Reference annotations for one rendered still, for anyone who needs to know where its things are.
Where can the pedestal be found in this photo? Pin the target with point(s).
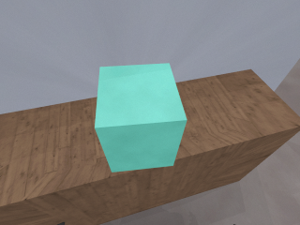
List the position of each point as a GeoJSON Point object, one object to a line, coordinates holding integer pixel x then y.
{"type": "Point", "coordinates": [53, 168]}

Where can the carton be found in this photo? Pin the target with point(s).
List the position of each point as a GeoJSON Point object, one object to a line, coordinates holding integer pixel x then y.
{"type": "Point", "coordinates": [140, 118]}

